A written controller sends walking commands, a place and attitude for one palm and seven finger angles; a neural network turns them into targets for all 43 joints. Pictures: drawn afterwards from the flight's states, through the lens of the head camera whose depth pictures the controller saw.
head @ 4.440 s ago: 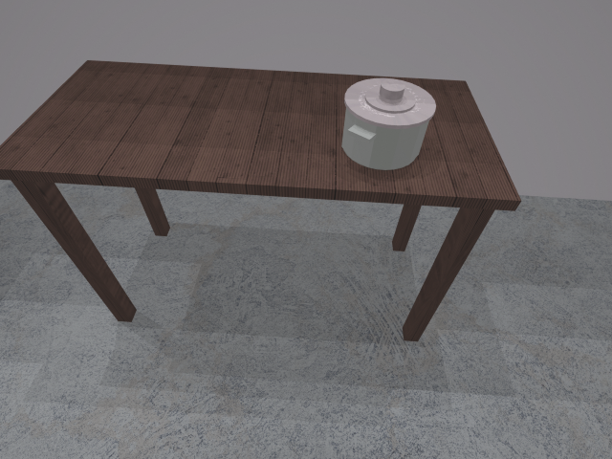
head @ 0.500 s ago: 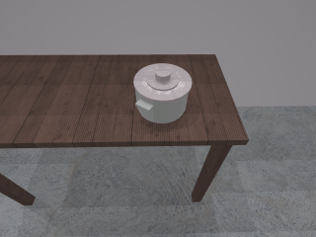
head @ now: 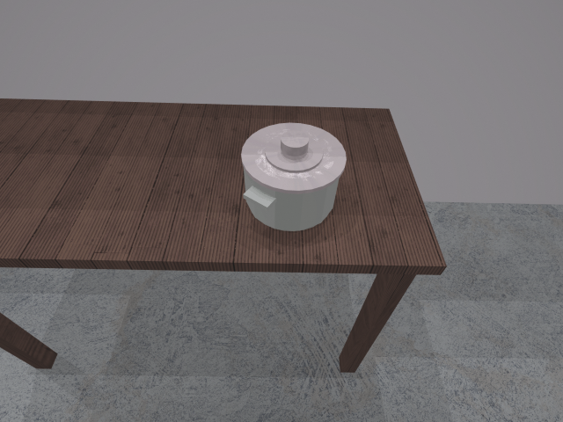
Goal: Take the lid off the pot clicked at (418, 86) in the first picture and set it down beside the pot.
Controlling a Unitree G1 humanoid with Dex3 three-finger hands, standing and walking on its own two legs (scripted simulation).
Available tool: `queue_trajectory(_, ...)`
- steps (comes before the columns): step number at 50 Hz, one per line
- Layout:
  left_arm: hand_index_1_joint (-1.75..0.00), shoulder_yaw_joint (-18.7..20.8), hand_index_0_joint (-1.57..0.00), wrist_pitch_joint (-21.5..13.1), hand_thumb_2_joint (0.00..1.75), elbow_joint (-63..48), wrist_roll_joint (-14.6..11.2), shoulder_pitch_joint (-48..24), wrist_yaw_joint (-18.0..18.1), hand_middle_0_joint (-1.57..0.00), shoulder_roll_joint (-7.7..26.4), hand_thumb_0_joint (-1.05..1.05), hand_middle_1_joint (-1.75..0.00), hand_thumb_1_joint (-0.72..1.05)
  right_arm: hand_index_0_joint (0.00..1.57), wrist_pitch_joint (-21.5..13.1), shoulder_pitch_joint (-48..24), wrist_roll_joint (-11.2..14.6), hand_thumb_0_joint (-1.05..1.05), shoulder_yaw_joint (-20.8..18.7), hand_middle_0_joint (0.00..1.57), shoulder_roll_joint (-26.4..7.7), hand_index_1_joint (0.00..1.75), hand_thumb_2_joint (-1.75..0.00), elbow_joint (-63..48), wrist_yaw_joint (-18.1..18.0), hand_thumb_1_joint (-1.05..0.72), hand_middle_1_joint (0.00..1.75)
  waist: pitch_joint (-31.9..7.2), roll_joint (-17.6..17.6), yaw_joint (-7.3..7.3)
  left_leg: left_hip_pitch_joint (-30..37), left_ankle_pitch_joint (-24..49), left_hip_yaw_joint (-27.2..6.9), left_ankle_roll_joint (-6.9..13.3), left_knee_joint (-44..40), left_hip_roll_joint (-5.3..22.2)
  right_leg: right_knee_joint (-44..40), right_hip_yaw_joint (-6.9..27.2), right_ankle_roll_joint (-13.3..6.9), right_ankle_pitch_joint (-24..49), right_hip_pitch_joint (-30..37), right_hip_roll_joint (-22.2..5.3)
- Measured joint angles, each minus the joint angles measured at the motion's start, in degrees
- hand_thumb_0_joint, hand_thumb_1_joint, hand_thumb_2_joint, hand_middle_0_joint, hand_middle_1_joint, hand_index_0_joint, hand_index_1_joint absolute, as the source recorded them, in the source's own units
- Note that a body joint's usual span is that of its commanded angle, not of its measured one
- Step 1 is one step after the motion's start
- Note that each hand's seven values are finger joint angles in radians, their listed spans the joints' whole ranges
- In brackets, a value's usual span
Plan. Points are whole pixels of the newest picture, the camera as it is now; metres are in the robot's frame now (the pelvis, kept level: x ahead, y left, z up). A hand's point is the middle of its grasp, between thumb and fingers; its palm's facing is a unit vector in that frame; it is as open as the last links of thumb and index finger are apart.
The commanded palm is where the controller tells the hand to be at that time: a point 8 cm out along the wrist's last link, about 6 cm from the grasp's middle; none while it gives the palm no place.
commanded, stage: shuffle to correct the standing spot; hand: left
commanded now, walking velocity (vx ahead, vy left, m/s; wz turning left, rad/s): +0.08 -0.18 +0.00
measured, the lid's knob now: (294, 143) +0.55 +0.01 +0.10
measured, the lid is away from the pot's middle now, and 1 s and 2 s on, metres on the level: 0.00 0.00 0.00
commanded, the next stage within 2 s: come to a stop and stand still in 0.70 s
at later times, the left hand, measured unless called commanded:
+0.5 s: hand out of the picture +0.02 +0.09 -0.20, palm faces +0.06 -0.99 -0.14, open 7.3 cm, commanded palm none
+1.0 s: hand (269, 406) +0.19 +0.03 -0.19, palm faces +0.02 -0.97 -0.23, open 7.3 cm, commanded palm none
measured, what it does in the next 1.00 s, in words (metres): steps to the right: right foot, then left foot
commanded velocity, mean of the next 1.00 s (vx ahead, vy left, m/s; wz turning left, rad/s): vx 0.00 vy -0.11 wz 0.01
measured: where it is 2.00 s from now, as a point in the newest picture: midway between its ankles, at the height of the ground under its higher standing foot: outside the picture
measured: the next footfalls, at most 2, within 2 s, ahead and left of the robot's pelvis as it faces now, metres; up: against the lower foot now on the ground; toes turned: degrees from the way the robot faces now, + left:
right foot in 0.80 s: +0.16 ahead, -0.29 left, +0.00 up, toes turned +0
left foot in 0.98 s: +0.09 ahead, -0.05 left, +0.00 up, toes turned +3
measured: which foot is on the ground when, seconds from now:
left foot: down 0.00-0.80, up 0.82-0.96, down 0.98-1.00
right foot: down 0.00-0.50, up 0.52-0.78, down 0.80-1.00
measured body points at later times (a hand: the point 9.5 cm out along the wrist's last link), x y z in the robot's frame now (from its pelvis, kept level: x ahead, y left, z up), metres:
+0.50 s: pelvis +0.06 -0.07 -0.02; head +0.10 -0.04 +0.42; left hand +0.02 +0.14 -0.19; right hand +0.10 -0.29 -0.17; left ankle +0.06 +0.04 -0.74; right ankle -0.03 -0.11 -0.74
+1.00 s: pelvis +0.11 -0.16 -0.02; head +0.16 -0.15 +0.43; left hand +0.19 +0.08 -0.17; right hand +0.16 -0.42 -0.17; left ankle +0.10 -0.06 -0.74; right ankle +0.12 -0.29 -0.74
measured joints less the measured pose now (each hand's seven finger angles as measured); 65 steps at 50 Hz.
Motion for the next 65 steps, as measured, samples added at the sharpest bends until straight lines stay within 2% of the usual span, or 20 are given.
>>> queue_trajectory(7,-0.30,0.5,-0.20,-0.2,0.90,0.0,-0.2,1.4,-0.2,-0.20,-0.4,0.00,-0.30,0.91,0.20,-0.2,0.2,-0.1,0.00,-0.5,0.20,-0.1,0.30,-0.90,0.3,-0.4,-0.91,0.30,-0.3,1.2,0.27,-0.7,-2.2,-1.0,-1.9,2.1,1.9,-1.4,-0.9,-1.8,-0.6,0.9,2.1)
queue_trajectory(13,-0.30,1.0,-0.20,0.0,0.90,-0.3,-0.3,2.6,-0.3,-0.20,-1.5,0.00,-0.30,0.91,0.20,-0.3,-0.6,0.1,0.00,-0.7,0.20,-0.4,0.30,-0.90,0.5,-0.9,-0.91,0.30,0.4,1.9,0.50,-2.0,-6.6,-1.4,-3.4,8.2,4.5,0.0,-1.3,-4.0,-2.7,1.7,4.8)
queue_trajectory(19,-0.30,1.7,-0.20,0.3,0.90,-1.4,0.5,3.2,-0.3,-0.20,-2.2,0.00,-0.30,0.91,0.20,0.8,-1.9,0.1,0.00,-1.5,0.20,-0.1,0.30,-0.90,0.3,-1.5,-0.91,0.30,1.8,0.9,1.29,-6.4,-16.0,0.8,-3.4,22.7,6.4,2.7,-2.3,-6.2,-6.1,3.1,6.7)
queue_trajectory(22,-0.30,1.9,-0.20,0.5,0.90,-1.8,0.6,3.4,-0.1,-0.20,-2.3,0.00,-0.30,0.91,0.20,1.0,-3.0,0.2,0.00,-1.7,0.20,0.2,0.30,-0.90,-0.6,-1.6,-0.91,0.30,2.6,-0.1,1.77,-6.9,-15.9,2.1,-3.5,22.6,6.5,3.9,-2.2,-6.4,-7.6,3.7,7.1)
queue_trajectory(25,-0.30,2.1,-0.20,0.8,0.90,-1.8,0.2,3.3,-0.2,-0.20,-1.8,0.00,-0.30,0.91,0.20,0.0,-4.5,-0.1,0.00,-1.7,0.20,1.0,0.30,-0.90,-1.9,-1.5,-0.91,0.30,3.6,-2.3,1.60,-4.2,-9.5,4.0,-2.9,15.6,5.9,10.0,-1.4,-5.8,-10.1,2.1,6.4)
queue_trajectory(27,-0.30,2.3,-0.20,1.4,0.90,-1.6,-0.1,2.2,-0.3,-0.20,-1.3,0.00,-0.30,0.91,0.20,-0.9,-4.9,-0.4,0.00,-1.5,0.20,1.6,0.30,-0.90,-3.2,-1.5,-0.91,0.30,4.0,-3.5,1.05,-3.3,-10.4,5.2,-2.8,15.3,5.7,23.0,0.5,-2.7,-12.0,-3.4,5.9)
queue_trajectory(28,-0.30,2.5,-0.20,1.7,0.90,-1.7,0.0,1.2,-0.3,-0.20,-0.9,0.01,-0.30,0.91,0.20,-1.3,-4.7,-0.5,0.00,-1.5,0.20,1.7,0.30,-0.90,-3.7,-1.6,-0.91,0.30,4.0,-3.6,0.74,-2.8,-10.5,5.3,-3.0,14.4,5.7,28.7,1.7,-1.9,-12.6,-6.3,5.9)
queue_trajectory(31,-0.30,3.3,-0.20,2.4,0.90,-3.7,0.1,-2.7,-0.6,-0.20,0.2,0.01,-0.30,0.91,0.20,-1.6,-3.4,-0.7,0.00,-1.5,0.20,1.4,0.30,-0.90,-4.4,-1.9,-0.92,0.30,4.4,-2.6,0.41,-1.4,-9.0,4.3,-4.0,10.7,6.5,35.4,4.3,-0.7,-11.3,-13.1,4.4)
queue_trajectory(35,-0.30,3.9,-0.20,2.1,0.90,-7.6,-0.2,-7.3,-1.4,-0.20,1.8,0.01,-0.30,0.91,0.20,-0.7,-2.0,-1.0,0.00,-1.6,0.20,0.1,0.30,-0.90,-3.6,-1.2,-0.92,0.30,4.3,0.0,0.42,-0.5,-7.5,2.1,-5.7,7.5,8.5,25.5,6.0,0.1,-5.9,-15.4,0.2)
queue_trajectory(38,-0.30,3.9,-0.20,1.2,0.90,-9.6,-0.1,-9.0,-1.8,-0.20,3.1,0.01,-0.30,0.91,0.20,0.3,-1.1,-1.2,0.00,-2.0,0.20,-0.8,0.30,-0.90,-3.6,-0.4,-0.91,0.30,3.8,1.9,-0.20,-1.0,-8.8,0.2,-7.7,9.2,10.5,12.6,4.8,0.9,-0.4,-12.1,-1.4)
queue_trajectory(40,-0.30,3.9,-0.20,0.4,0.90,-10.5,0.1,-9.0,-1.6,-0.20,4.6,0.00,-0.30,0.91,0.20,0.8,-0.4,-1.1,0.00,-2.3,0.20,-1.0,0.30,-0.90,-4.1,0.0,-0.91,0.30,3.0,1.3,-0.49,-2.6,-11.2,-0.4,-8.4,13.0,10.8,7.1,4.8,1.3,3.5,-10.1,-2.2)
queue_trajectory(42,-0.30,3.9,-0.20,0.3,0.90,-10.4,0.5,-9.7,-1.2,-0.20,4.3,0.00,-0.30,0.91,0.20,1.7,-1.3,-0.8,0.00,-2.8,0.20,-2.3,0.30,-0.90,-4.4,-0.1,-0.91,0.30,3.7,2.5,-1.09,-5.3,-17.3,-1.6,-7.0,20.5,11.0,10.3,3.6,2.3,0.4,-10.8,-1.1)
queue_trajectory(45,-0.30,3.1,-0.20,0.2,0.90,-9.7,0.8,-9.6,-0.6,-0.20,3.0,0.00,-0.30,0.91,0.20,2.1,-2.1,-0.4,0.00,-3.2,0.20,-4.1,0.30,-0.90,-5.0,-0.4,-0.91,0.30,4.0,3.1,-1.33,-7.7,-21.2,-0.9,-5.9,27.7,8.5,10.9,2.7,1.8,-1.5,-10.1,-0.4)
queue_trajectory(47,-0.30,2.5,-0.20,0.1,0.90,-9.0,0.8,-9.0,0.0,-0.20,2.1,0.00,-0.30,0.91,0.20,1.8,-2.7,0.1,0.00,-3.1,0.20,-4.6,0.30,-0.90,-5.5,-0.5,-0.91,0.30,3.8,2.6,-1.34,-6.8,-19.4,0.8,-6.0,24.3,6.8,10.7,2.6,1.6,-1.6,-9.6,-0.2)
queue_trajectory(49,-0.30,2.0,-0.20,0.3,0.90,-8.4,0.4,-8.5,0.3,-0.20,1.3,0.00,-0.30,0.91,0.20,1.2,-3.1,0.5,0.00,-2.8,0.20,-4.7,0.30,-0.90,-6.0,-0.5,-0.91,0.30,3.9,2.2,-1.43,-4.1,-11.8,2.1,-5.9,15.6,5.7,11.1,2.4,1.5,-2.1,-9.1,0.1)
queue_trajectory(51,-0.30,1.8,-0.20,0.9,0.90,-7.7,0.0,-8.6,0.4,-0.20,1.2,0.00,-0.30,0.91,0.20,0.8,-3.9,0.5,0.00,-2.3,0.20,-3.7,0.30,-0.90,-5.8,-0.5,-0.91,0.30,4.5,0.0,-0.79,-2.2,-9.5,3.1,-4.0,13.1,4.8,11.1,3.2,1.6,-2.4,-8.3,-0.6)
queue_trajectory(53,-0.30,1.6,-0.20,1.3,0.90,-7.3,-0.2,-8.5,0.5,-0.20,0.7,0.00,-0.30,0.91,0.20,0.6,-4.1,0.3,0.00,-1.7,0.19,-2.7,0.30,-0.90,-6.3,-0.4,-0.91,0.30,4.5,-0.8,-0.21,-1.0,-9.2,3.3,-3.0,11.0,4.5,9.1,3.4,1.7,0.2,-7.3,-0.8)
queue_trajectory(58,-0.30,1.2,-0.21,0.9,0.90,-7.7,-0.2,-8.4,0.6,-0.21,0.1,0.00,-0.30,0.92,0.20,1.3,-5.5,0.2,0.00,-1.1,0.20,-1.6,0.30,-0.90,-7.5,-0.2,-0.91,0.30,5.1,1.3,0.93,-0.8,-7.6,2.2,-3.5,8.8,5.2,5.7,2.0,0.9,0.5,-6.1,-0.2)
queue_trajectory(60,-0.30,1.1,-0.21,0.6,0.90,-7.8,0.0,-8.0,0.6,-0.21,0.2,0.00,-0.30,0.92,0.20,1.8,-6.3,0.4,0.00,-1.5,0.20,-1.7,0.30,-0.90,-8.1,-0.2,-0.92,0.30,5.3,2.2,0.87,-2.0,-7.2,1.7,-4.1,10.0,5.3,5.5,1.5,0.6,1.0,-6.3,-0.1)
queue_trajectory(65,-0.30,1.5,-0.21,0.6,0.90,-7.6,0.6,-6.7,0.6,-0.21,1.4,0.00,-0.30,0.91,0.20,2.4,-7.2,0.5,0.00,-1.8,0.20,-1.9,0.30,-0.90,-8.5,0.2,-0.92,0.30,5.1,1.7,1.07,-3.3,-12.4,0.5,-5.8,13.7,4.6,5.9,1.7,0.6,1.6,-7.3,-1.1)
